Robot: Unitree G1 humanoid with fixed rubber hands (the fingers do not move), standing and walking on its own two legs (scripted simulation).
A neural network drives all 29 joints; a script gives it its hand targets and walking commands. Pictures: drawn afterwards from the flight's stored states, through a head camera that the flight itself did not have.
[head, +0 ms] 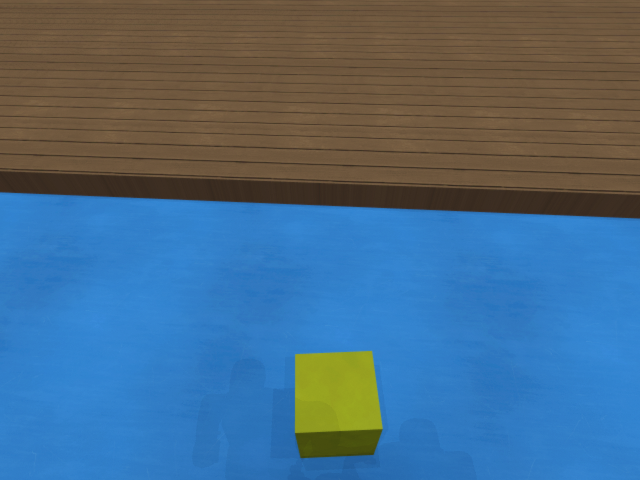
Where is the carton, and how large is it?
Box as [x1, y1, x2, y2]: [295, 351, 382, 457]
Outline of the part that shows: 371,351 295,354 295,435 300,457 373,454 382,427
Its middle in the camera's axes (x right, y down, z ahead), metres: +0.05 +0.46 +1.08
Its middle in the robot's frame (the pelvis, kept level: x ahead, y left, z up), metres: +0.43 +0.00 -0.64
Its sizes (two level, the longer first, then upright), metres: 0.210 0.200 0.250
